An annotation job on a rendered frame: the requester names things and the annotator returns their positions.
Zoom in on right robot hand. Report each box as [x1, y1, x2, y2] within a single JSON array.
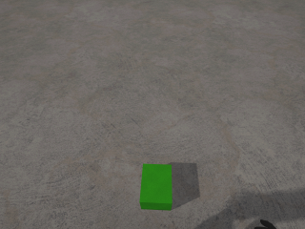
[[254, 219, 276, 229]]

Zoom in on carton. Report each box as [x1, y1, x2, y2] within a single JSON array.
[[139, 163, 173, 211]]

